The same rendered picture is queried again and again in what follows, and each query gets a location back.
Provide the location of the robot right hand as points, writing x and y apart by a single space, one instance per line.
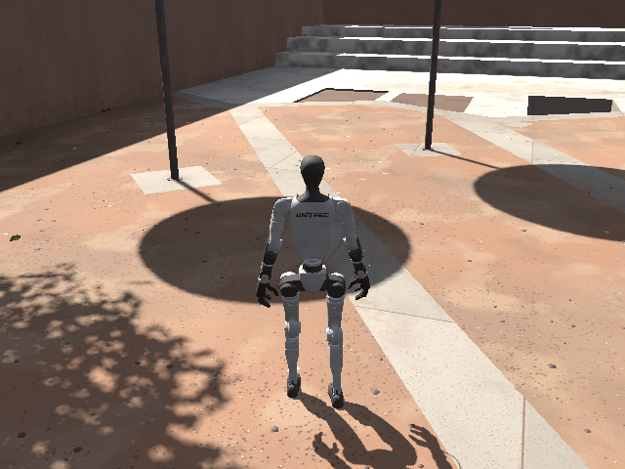
363 283

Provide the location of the robot right foot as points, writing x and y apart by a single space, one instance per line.
336 400

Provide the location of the robot right forearm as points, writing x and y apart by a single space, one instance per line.
358 261

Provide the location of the left robot upper arm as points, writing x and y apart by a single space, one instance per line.
281 207

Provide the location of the robot left forearm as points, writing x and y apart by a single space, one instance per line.
267 264

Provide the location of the robot foot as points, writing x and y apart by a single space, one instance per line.
293 389
336 400

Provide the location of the right robot upper arm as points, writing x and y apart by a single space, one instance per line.
343 207

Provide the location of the robot left hand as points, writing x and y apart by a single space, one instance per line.
261 292

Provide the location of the robot left foot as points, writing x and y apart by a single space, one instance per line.
293 389

